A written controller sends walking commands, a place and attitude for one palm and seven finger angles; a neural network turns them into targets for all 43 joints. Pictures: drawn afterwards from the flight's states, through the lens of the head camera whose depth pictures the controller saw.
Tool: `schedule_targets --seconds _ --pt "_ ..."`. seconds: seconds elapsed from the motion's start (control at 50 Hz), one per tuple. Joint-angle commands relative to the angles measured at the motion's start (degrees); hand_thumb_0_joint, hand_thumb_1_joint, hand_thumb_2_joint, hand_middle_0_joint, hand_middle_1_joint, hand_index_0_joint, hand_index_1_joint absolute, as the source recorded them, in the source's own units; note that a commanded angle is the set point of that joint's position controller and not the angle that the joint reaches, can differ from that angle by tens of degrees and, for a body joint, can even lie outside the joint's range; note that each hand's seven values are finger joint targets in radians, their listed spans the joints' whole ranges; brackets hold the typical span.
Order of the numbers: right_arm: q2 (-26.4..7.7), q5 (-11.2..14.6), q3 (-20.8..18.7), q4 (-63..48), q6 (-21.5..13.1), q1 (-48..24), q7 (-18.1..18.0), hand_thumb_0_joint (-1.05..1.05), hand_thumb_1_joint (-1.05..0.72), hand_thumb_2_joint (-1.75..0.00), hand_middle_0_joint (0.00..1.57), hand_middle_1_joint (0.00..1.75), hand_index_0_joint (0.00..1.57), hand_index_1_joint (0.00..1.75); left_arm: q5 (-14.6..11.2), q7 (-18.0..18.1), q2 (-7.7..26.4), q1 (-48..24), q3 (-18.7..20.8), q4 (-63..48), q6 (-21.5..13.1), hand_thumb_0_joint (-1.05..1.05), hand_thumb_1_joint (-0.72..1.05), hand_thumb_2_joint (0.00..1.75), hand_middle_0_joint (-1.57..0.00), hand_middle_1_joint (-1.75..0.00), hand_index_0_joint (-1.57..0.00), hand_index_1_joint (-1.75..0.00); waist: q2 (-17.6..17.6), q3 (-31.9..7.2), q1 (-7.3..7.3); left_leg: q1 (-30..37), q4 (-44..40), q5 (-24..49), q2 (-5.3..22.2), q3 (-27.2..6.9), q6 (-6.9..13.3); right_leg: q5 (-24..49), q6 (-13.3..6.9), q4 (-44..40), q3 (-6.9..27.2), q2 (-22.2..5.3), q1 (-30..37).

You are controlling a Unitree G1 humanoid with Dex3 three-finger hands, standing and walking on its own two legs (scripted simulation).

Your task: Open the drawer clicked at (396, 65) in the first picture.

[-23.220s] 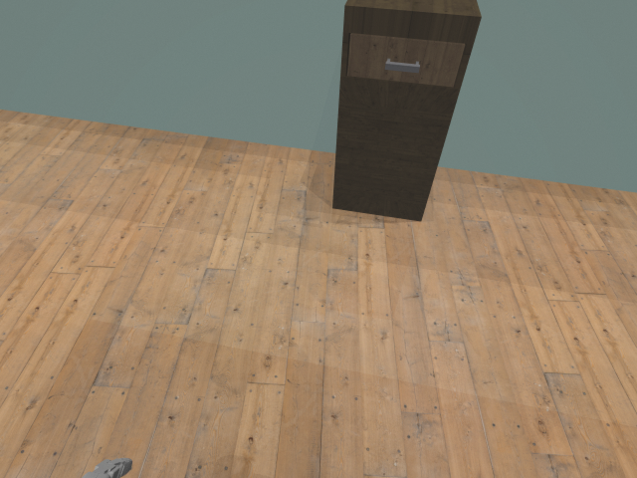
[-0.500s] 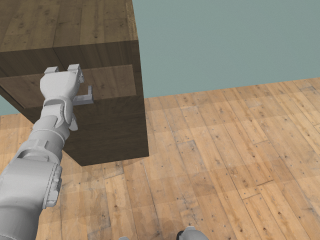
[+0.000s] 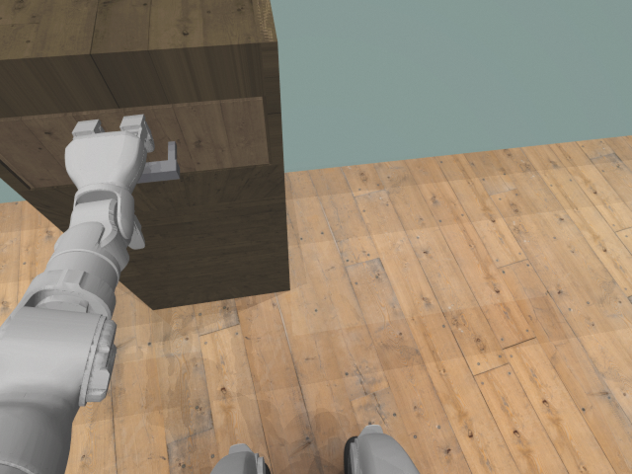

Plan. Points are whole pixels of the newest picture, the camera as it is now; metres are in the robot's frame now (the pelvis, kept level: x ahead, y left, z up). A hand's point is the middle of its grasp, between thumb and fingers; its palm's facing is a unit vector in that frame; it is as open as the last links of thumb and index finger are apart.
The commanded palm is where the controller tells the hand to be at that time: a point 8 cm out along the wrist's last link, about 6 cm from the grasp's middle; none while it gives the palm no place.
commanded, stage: lower the fingers behind the handle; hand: left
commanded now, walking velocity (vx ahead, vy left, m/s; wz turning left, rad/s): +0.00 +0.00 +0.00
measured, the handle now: (137, 162) +0.55 +0.22 +0.00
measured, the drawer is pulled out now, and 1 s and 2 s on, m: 0.00 0.00 0.00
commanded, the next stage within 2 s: lift the fingers back up to retry in 0.82 s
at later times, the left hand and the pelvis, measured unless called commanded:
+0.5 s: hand (127, 189) +0.50 +0.23 +0.00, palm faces +0.00 +0.04 -1.00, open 13.8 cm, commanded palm +0.48 +0.21 +0.02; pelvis -0.02 +0.01 -0.02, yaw +0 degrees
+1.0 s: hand (126, 191) +0.49 +0.23 +0.00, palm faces -0.02 +0.02 -1.00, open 13.8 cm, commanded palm +0.48 +0.22 +0.04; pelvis -0.03 +0.00 -0.03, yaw +0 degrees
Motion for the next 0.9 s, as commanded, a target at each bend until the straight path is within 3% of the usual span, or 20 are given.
schedule_targets --seconds 0.0,0.04,0.1,0.16,0.22,0.26,0.28,0.34,0.42,0.48,0.52,0.6,0.62,0.68,0.7,0.72,0.82,0.88 --pt "-10.3 0.2 -2.9 -2.3 -0.4 9.9 -1.4 0.00 -0.90 -0.90 0.20 0.30 0.20 0.30 -0.4 -1.5 11.4 -22.4 -0.6 -6.1 0.8 0.00 -0.50 0.30 -0.30 -1.20 -0.30 -1.20 0.3 -21.4 -2.70 13.6 -4.7 18.1 -3.9 -1.3 1.7 14.0 -2.5 -4.1 -0.1 4.4 13.1" --pt "-10.4 0.1 -2.7 -2.6 -0.5 9.8 -1.7 0.00 -0.90 -0.90 0.20 0.30 0.20 0.30 -0.2 -2.2 11.5 -22.0 -0.5 -5.8 -0.3 0.00 -0.50 0.30 -0.30 -1.20 -0.30 -1.20 0.5 -19.5 -2.57 12.8 -4.5 16.3 -3.7 -1.7 1.6 11.3 -2.7 -3.7 -0.3 4.3 10.7" --pt "-9.9 -0.3 -3.1 -3.1 -0.9 10.1 -1.6 0.00 -0.90 -0.90 0.20 0.30 0.20 0.30 0.3 -2.3 8.6 -20.6 -1.6 -7.1 -2.1 0.00 -0.50 0.30 -0.30 -1.20 -0.30 -1.20 2.0 -21.1 -2.34 14.5 -3.3 17.9 -3.2 -2.2 1.4 10.9 -3.0 -2.3 -0.8 4.4 8.2" --pt "-9.6 -0.5 -3.3 -3.2 -1.2 10.3 -1.4 0.00 -0.90 -0.90 0.20 0.30 0.20 0.30 0.1 -2.0 7.0 -19.2 -1.6 -7.0 -3.2 0.00 -0.50 0.30 -0.30 -1.20 -0.30 -1.20 1.4 -20.9 -2.36 14.2 -2.2 18.6 -2.8 -2.8 1.2 10.4 -3.1 -1.1 -1.0 4.4 6.3" --pt "-9.6 -0.6 -3.4 -3.4 -1.6 10.3 -1.3 0.00 -0.90 -0.90 0.20 0.30 0.20 0.30 -0.3 -1.0 5.6 -20.0 -2.6 -7.2 -3.3 0.00 -0.50 0.30 -0.30 -1.20 -0.30 -1.20 0.5 -21.2 -2.84 12.5 -1.4 16.2 -2.8 -2.9 1.3 8.8 -3.0 -0.4 -1.0 4.3 5.0" --pt "-9.9 -0.6 -3.4 -3.0 -1.6 10.5 -1.1 0.00 -0.90 -0.90 0.20 0.30 0.20 0.30 -0.2 -0.4 7.0 -20.5 -1.4 -6.8 -2.7 0.00 -0.50 0.30 -0.30 -1.20 -0.30 -1.20 1.2 -21.3 -2.47 12.2 -1.2 16.4 -2.7 -3.4 1.0 8.3 -3.3 0.5 -1.1 4.3 4.0" --pt "-9.6 -0.7 -3.4 -3.1 -1.8 10.6 -1.0 0.00 -0.90 -0.90 0.20 0.30 0.20 0.30 -0.2 -0.1 4.7 -21.2 -3.4 -6.9 -2.4 0.00 -0.50 0.30 -0.30 -1.20 -0.30 -1.20 1.5 -21.9 -3.18 12.3 -0.8 16.3 -2.8 -3.4 1.1 8.3 -3.1 0.6 -1.2 4.3 3.5" --pt "-10.1 -0.5 -3.2 -2.7 -1.7 10.4 -0.9 0.00 -0.90 -0.90 0.20 0.30 0.20 0.30 -0.1 0.6 7.1 -21.3 -1.8 -5.1 -0.7 0.00 -0.50 0.30 -0.30 -1.20 -0.30 -1.20 0.7 -20.8 -3.25 10.0 -0.6 13.9 -2.9 -3.2 1.1 7.0 -3.1 0.8 -1.1 4.1 3.1" --pt "-10.0 -0.4 -2.9 -2.9 -1.8 10.3 -0.9 0.00 -0.90 -0.90 0.20 0.30 0.20 0.30 -0.4 0.2 5.9 -22.0 -3.3 -3.9 1.3 0.00 -0.50 0.30 -0.30 -1.20 -0.30 -1.20 1.0 -21.5 -3.56 9.6 -0.3 13.2 -3.1 -3.1 1.3 6.6 -3.0 1.0 -1.2 4.1 2.9" --pt "-10.5 -0.3 -2.4 -3.0 -1.6 10.4 -1.3 0.00 -0.90 -0.90 0.20 0.30 0.20 0.30 -0.8 -0.9 9.8 -23.8 -1.4 -3.5 2.2 0.00 -0.50 0.30 -0.30 -1.20 -0.30 -1.20 0.0 -22.6 -4.01 8.1 0.1 12.0 -3.2 -2.7 1.7 6.6 -2.7 1.1 -0.8 4.0 4.4" --pt "-10.4 0.0 -2.0 -3.4 -1.6 10.2 -1.6 0.00 -0.90 -0.90 0.20 0.30 0.20 0.30 -1.2 -2.0 10.6 -23.0 -1.4 -2.6 2.6 0.00 -0.50 0.30 -0.30 -1.20 -0.30 -1.20 -0.6 -21.0 -3.94 6.1 -0.2 10.4 -3.4 -2.3 1.9 6.2 -2.6 0.7 -0.5 3.9 5.6" --pt "-10.4 0.3 -1.7 -4.3 -1.5 10.1 -2.1 0.00 -0.90 -0.90 0.20 0.30 0.20 0.30 -1.2 -4.1 11.6 -22.0 -1.5 -3.0 1.8 0.00 -0.50 0.30 -0.30 -1.20 -0.30 -1.20 -0.1 -20.6 -3.47 5.3 -0.1 9.1 -3.4 -2.0 2.0 5.4 -2.5 0.9 -0.4 3.9 5.5" --pt "-10.1 0.4 -1.8 -4.4 -1.7 10.0 -2.2 0.00 -0.90 -0.90 0.20 0.30 0.20 0.30 -1.1 -4.5 10.0 -21.6 -2.7 -2.8 1.4 0.00 -0.50 0.30 -0.30 -1.20 -0.30 -1.20 -0.7 -19.9 -3.83 5.0 0.0 8.7 -3.5 -1.8 2.1 5.2 -2.4 0.6 -0.3 3.9 5.3" --pt "-10.4 0.4 -1.5 -4.9 -1.8 10.2 -2.5 0.00 -0.90 -0.90 0.20 0.30 0.20 0.30 -1.3 -5.3 13.0 -19.7 -0.4 -3.6 -0.1 0.00 -0.50 0.30 -0.30 -1.20 -0.30 -1.20 -1.4 -20.9 -2.81 3.5 0.5 8.2 -3.6 -1.6 2.3 5.3 -2.5 1.1 0.1 3.8 6.7" --pt "-10.1 0.5 -1.6 -5.1 -2.0 10.2 -2.6 0.00 -0.90 -0.90 0.20 0.30 0.20 0.30 -1.4 -5.5 11.8 -20.5 -1.4 -4.4 -0.7 0.00 -0.50 0.30 -0.30 -1.20 -0.30 -1.20 -1.6 -21.1 -3.34 3.4 0.7 7.9 -3.5 -1.6 2.3 5.3 -2.3 1.1 0.1 3.8 6.5" --pt "-10.0 0.5 -1.6 -5.2 -2.1 10.3 -2.7 0.00 -0.90 -0.90 0.20 0.30 0.20 0.30 -1.4 -5.7 11.9 -19.4 -1.2 -4.3 -1.1 0.00 -0.50 0.30 -0.30 -1.20 -0.30 -1.20 -1.1 -20.6 -2.83 3.0 0.8 7.9 -3.6 -1.4 2.3 5.3 -2.4 1.2 0.1 3.8 6.3" --pt "-10.2 0.6 -1.7 -5.0 -2.4 10.6 -2.8 0.00 -0.90 -0.90 0.20 0.30 0.20 0.30 -1.1 -4.8 12.9 -20.0 -0.5 -5.4 -2.3 0.00 -0.50 0.30 -0.30 -1.20 -0.30 -1.20 -1.5 -20.7 -3.00 2.2 1.4 7.1 -3.6 -1.6 2.2 4.4 -2.4 1.5 0.3 3.8 5.4" --pt "-10.1 0.5 -2.0 -4.8 -2.6 10.9 -2.7 0.00 -0.90 -0.90 0.20 0.30 0.20 0.30 -1.0 -3.8 12.9 -20.1 -0.3 -6.4 -2.5 0.00 -0.50 0.30 -0.30 -1.20 -0.30 -1.20 0.4 -23.0 -2.72 3.5 1.8 8.4 -3.6 -1.6 2.2 5.3 -2.5 1.8 0.3 3.8 5.3"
